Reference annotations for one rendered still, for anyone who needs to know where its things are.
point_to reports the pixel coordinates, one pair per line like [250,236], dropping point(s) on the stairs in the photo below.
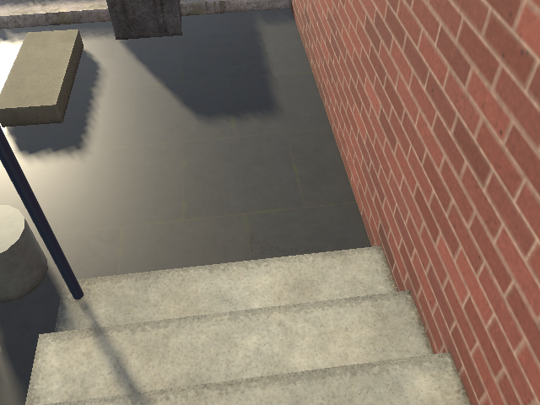
[325,328]

